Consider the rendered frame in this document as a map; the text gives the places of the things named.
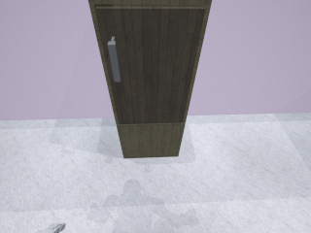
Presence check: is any left robot hand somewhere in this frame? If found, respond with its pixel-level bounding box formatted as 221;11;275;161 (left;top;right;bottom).
41;222;66;233

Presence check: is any cupboard door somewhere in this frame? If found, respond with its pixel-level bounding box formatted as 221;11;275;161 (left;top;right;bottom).
95;6;206;124

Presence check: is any handle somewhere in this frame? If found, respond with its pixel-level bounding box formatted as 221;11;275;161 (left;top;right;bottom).
107;36;121;83

